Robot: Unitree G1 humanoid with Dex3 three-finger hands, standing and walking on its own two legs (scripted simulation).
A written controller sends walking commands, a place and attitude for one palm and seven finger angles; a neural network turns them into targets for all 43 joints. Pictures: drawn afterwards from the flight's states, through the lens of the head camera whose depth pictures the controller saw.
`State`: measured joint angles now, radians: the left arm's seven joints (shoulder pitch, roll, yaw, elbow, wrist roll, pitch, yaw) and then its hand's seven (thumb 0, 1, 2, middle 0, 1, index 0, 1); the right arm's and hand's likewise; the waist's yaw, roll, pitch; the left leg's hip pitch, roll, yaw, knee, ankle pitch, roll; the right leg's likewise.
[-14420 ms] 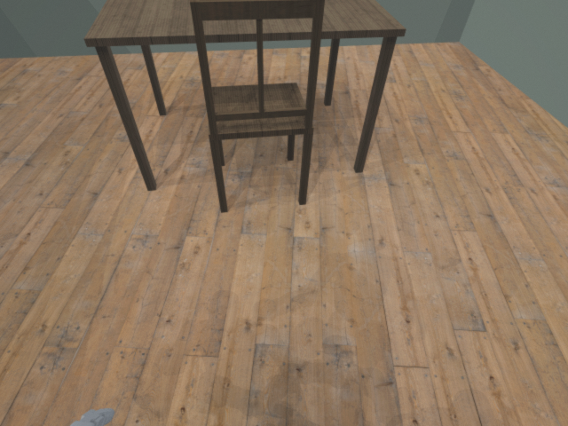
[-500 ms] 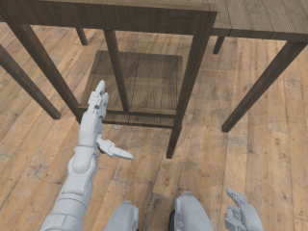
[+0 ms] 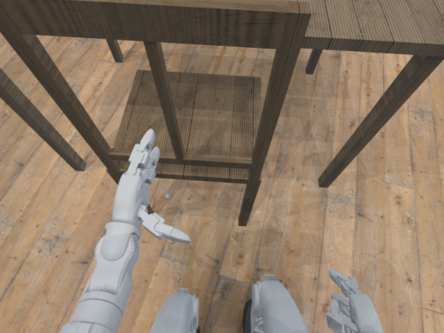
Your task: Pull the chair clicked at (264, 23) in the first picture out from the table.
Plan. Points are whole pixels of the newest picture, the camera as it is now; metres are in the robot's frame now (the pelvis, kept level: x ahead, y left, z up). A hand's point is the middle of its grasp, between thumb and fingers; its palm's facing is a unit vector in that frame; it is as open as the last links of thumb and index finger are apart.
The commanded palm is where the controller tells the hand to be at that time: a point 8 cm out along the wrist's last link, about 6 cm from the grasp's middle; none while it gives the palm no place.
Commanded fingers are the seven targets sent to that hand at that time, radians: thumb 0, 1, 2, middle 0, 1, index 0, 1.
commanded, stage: aim the fingers beside a spindle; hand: left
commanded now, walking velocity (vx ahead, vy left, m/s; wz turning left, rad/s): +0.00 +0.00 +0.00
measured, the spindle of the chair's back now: (169, 112) +0.51 +0.11 +0.04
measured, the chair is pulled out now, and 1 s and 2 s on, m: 0.00 0.00 0.00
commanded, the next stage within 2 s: push the fingers through the gap in 0.14 s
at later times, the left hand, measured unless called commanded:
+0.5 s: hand (172, 178) +0.38 +0.09 +0.02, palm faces -0.11 -0.99 -0.06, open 16.9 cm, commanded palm +0.36 +0.15 +0.02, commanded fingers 0.00 -0.50 0.30 -0.06 -0.08 -0.06 -0.08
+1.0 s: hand (179, 158) +0.42 +0.08 +0.01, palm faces -0.10 -0.99 -0.04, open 16.9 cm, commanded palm +0.40 +0.14 +0.02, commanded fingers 0.00 -0.50 0.30 -0.06 -0.08 -0.06 -0.08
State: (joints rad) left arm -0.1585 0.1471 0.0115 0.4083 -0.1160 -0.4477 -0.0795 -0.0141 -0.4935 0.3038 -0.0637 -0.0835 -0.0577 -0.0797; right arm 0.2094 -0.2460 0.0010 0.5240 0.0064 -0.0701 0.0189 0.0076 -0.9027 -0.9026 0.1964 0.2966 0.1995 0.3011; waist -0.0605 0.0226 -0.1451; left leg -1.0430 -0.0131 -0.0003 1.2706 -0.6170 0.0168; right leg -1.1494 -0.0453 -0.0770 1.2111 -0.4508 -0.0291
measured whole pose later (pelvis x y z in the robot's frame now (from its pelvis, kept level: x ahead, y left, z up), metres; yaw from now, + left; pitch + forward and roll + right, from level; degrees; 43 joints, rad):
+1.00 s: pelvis +0.00 +0.00 +0.00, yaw +0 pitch +25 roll +0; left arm -0.49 0.16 0.10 0.72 -0.07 -0.48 -0.02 -0.01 -0.50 0.30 -0.07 -0.08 -0.05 -0.08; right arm 0.25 -0.25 0.00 0.59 -0.01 -0.06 0.03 0.01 -0.90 -0.90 0.20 0.30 0.20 0.30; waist -0.11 0.03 -0.15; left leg -1.10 -0.01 0.01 1.28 -0.61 0.02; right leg -1.21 -0.04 -0.07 1.22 -0.44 -0.03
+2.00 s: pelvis +0.00 +0.01 -0.01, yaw -1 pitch +27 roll -1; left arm -0.74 0.24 0.22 0.98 -0.02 -0.56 0.00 -0.01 -0.49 0.30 -0.07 -0.09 -0.06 -0.09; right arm 0.29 -0.25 0.01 0.60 -0.04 0.00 0.06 0.00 -0.90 -0.90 0.20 0.30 0.20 0.30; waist -0.16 0.03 -0.14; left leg -1.16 0.00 0.02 1.29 -0.61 0.03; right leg -1.26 -0.03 -0.06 1.21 -0.42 -0.02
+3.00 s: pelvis +0.01 +0.01 +0.00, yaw -2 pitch +27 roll -1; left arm -0.62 0.18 0.15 0.84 -0.05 -0.52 0.03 0.01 0.77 0.82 -0.45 -1.42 -0.41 -1.45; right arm 0.30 -0.24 -0.01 0.59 -0.03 0.01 0.07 0.00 -0.90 -0.90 0.20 0.30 0.20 0.30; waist -0.14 0.04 -0.15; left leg -1.10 0.00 0.01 1.25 -0.62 0.03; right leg -1.21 -0.02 -0.06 1.18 -0.44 -0.02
